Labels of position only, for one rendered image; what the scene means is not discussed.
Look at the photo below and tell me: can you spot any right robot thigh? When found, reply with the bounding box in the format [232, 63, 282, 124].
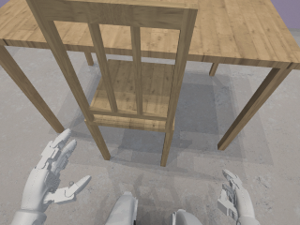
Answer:
[169, 211, 202, 225]

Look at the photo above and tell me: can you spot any table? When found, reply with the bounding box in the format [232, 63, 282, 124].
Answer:
[0, 0, 300, 151]

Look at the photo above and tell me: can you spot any robot left hand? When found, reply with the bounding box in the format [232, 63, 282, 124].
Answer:
[21, 128, 92, 213]

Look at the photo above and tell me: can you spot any chair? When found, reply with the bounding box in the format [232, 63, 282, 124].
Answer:
[25, 0, 198, 167]

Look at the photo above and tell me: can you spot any robot right hand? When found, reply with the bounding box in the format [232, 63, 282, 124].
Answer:
[217, 169, 255, 221]

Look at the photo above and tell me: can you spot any left robot thigh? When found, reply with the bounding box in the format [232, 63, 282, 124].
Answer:
[104, 194, 139, 225]

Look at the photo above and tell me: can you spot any robot thigh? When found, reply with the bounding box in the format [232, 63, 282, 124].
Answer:
[104, 194, 139, 225]
[169, 211, 202, 225]

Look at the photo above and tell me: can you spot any left robot forearm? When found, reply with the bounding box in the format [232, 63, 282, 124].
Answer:
[9, 209, 47, 225]

